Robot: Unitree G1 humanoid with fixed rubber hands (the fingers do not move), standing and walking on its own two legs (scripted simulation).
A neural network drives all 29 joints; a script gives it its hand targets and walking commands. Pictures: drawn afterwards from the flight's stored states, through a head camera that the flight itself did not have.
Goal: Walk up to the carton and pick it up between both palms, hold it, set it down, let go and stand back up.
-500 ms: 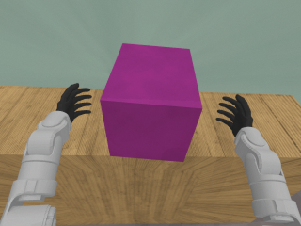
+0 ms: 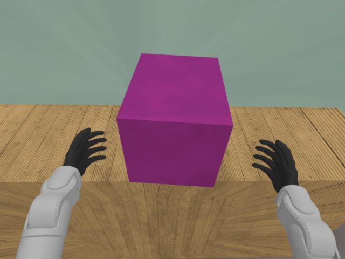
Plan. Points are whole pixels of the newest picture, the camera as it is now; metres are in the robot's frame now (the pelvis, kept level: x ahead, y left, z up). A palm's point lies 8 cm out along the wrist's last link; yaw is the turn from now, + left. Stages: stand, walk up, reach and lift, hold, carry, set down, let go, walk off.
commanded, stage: set down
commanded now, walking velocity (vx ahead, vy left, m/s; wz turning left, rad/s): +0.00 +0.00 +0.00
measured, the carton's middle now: (175, 116) +0.48 +0.02 +0.09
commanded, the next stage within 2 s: let go in 1.32 s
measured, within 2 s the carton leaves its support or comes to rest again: neither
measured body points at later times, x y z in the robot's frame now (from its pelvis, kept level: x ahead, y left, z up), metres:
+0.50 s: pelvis +0.02 -0.01 +0.00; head +0.03 +0.00 +0.45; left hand +0.22 +0.24 +0.03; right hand +0.24 -0.21 +0.03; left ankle -0.03 +0.09 -0.75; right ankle +0.04 -0.12 -0.75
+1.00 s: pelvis +0.02 -0.01 +0.00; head +0.03 -0.01 +0.45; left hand +0.19 +0.23 -0.04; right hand +0.21 -0.23 -0.05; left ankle -0.03 +0.09 -0.75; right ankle +0.04 -0.12 -0.75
